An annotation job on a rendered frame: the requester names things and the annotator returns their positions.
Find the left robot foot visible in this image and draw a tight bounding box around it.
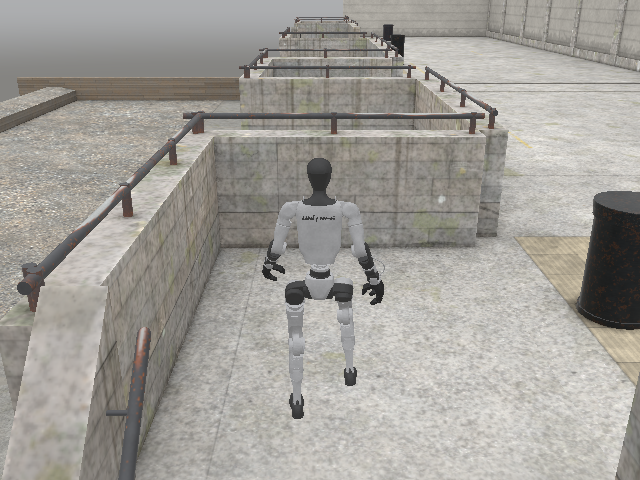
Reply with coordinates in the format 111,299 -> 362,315
289,393 -> 304,419

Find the robot torso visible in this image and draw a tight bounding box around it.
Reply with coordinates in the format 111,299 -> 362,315
296,196 -> 343,300

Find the left robot upper arm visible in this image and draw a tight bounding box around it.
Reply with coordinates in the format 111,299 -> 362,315
271,201 -> 299,255

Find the right robot upper arm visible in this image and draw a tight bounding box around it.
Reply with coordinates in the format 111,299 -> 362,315
340,201 -> 367,258

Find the left robot forearm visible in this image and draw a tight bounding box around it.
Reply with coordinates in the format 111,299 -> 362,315
264,239 -> 281,269

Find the robot right hand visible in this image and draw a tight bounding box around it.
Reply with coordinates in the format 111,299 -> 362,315
362,280 -> 384,305

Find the robot left hand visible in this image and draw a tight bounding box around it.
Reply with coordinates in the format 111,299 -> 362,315
262,264 -> 285,281

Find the right robot forearm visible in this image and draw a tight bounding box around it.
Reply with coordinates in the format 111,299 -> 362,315
358,242 -> 381,285

